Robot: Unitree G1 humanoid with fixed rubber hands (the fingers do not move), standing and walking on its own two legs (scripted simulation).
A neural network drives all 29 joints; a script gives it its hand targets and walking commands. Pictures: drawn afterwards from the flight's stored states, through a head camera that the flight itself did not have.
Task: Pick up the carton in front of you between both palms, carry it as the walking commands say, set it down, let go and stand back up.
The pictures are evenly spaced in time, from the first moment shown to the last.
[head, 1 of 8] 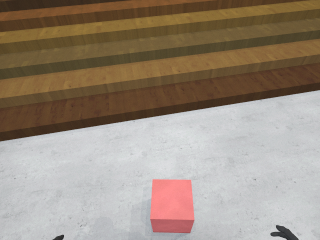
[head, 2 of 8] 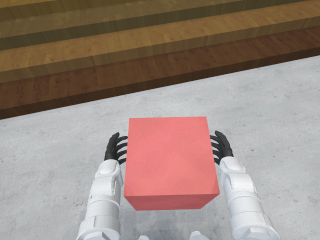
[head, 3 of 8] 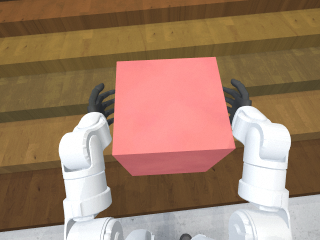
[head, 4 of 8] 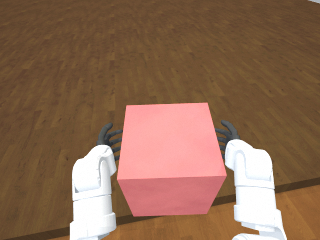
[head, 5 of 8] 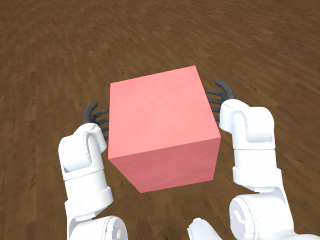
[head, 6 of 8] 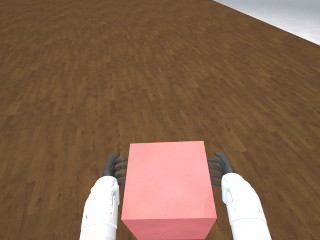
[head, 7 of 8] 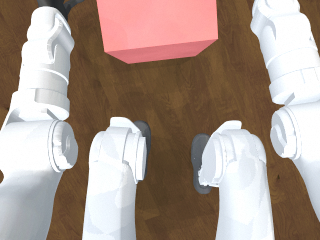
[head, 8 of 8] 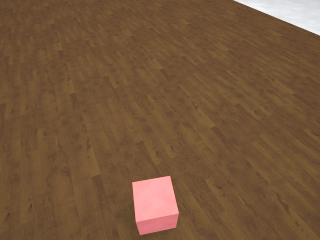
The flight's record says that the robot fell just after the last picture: no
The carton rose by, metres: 1.34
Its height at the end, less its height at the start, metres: +0.62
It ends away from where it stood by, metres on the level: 4.88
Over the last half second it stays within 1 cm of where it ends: yes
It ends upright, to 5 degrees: yes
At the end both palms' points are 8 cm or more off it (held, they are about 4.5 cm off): yes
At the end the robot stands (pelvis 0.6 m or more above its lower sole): yes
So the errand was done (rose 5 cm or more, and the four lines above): yes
